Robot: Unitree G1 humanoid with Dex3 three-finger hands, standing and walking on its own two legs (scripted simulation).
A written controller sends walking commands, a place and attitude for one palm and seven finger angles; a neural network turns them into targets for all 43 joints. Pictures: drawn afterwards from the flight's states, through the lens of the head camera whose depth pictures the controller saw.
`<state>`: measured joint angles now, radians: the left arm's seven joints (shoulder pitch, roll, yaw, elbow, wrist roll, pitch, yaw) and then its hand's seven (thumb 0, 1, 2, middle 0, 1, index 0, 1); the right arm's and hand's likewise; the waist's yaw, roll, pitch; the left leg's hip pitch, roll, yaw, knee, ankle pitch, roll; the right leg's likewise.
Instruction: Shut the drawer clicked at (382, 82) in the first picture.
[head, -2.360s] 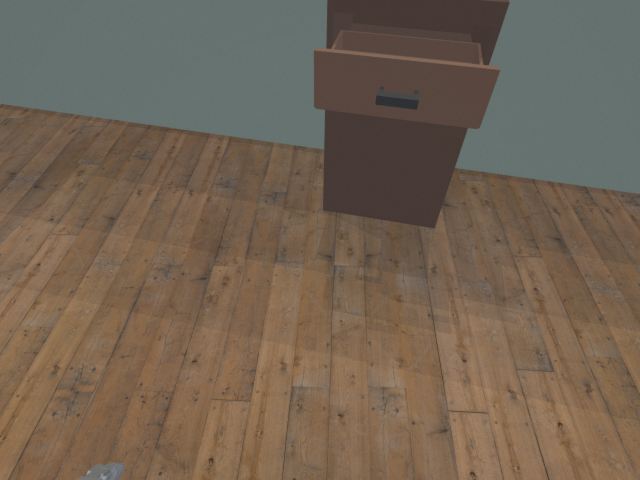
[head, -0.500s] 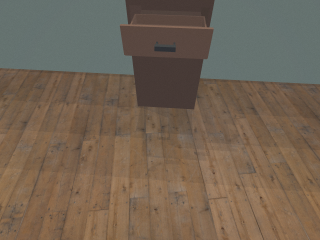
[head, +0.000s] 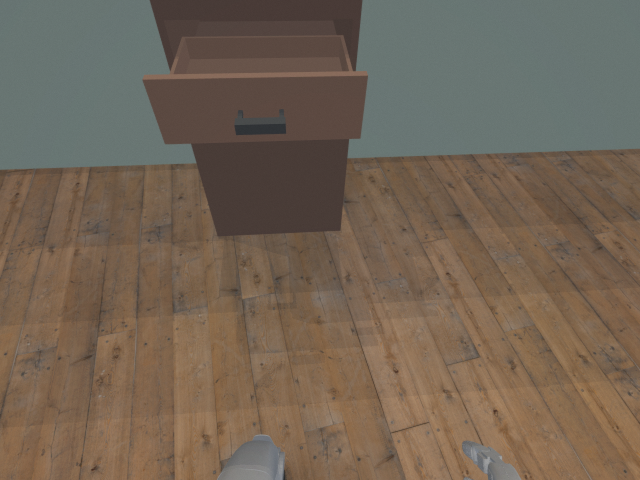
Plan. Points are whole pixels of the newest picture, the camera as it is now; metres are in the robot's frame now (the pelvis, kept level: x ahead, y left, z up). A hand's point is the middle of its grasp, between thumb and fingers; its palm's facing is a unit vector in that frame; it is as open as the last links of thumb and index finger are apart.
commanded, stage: walk to a spot facing it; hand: left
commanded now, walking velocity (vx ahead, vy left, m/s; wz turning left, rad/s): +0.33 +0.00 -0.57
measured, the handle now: (260, 120) +0.79 +0.23 -0.02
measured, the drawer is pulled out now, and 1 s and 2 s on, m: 0.28 0.28 0.28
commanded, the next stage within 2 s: turn to face it in 0.50 s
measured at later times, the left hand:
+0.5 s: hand (248, 329) +0.36 +0.18 -0.16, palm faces -0.34 -0.92 -0.20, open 7.4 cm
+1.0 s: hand (262, 316) +0.41 +0.16 -0.18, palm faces -0.23 -0.96 -0.13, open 7.4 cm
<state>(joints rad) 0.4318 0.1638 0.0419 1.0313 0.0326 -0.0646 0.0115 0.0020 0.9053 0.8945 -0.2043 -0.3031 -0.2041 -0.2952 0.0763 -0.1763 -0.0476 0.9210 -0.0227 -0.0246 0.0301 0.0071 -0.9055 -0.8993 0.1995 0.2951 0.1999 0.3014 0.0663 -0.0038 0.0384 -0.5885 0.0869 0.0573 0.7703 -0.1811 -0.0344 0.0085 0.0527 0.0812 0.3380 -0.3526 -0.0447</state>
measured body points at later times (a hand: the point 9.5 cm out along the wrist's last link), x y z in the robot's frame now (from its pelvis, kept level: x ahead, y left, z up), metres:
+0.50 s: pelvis +0.18 +0.03 +0.00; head +0.22 +0.02 +0.44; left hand +0.38 +0.22 -0.14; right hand +0.05 -0.19 -0.15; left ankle +0.15 +0.13 -0.74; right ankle +0.25 -0.11 -0.70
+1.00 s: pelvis +0.27 +0.02 -0.01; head +0.29 +0.06 +0.44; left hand +0.42 +0.21 -0.17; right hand +0.22 -0.20 -0.15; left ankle +0.31 +0.10 -0.74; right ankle +0.22 -0.10 -0.70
